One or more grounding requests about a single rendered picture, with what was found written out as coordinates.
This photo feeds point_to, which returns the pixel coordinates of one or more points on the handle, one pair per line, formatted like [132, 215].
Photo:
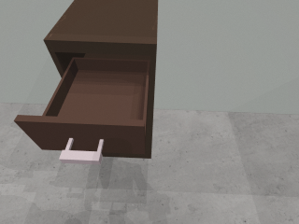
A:
[82, 156]

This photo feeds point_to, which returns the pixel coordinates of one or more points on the drawer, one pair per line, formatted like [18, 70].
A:
[97, 98]

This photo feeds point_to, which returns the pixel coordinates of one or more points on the cabinet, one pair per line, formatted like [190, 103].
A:
[109, 29]

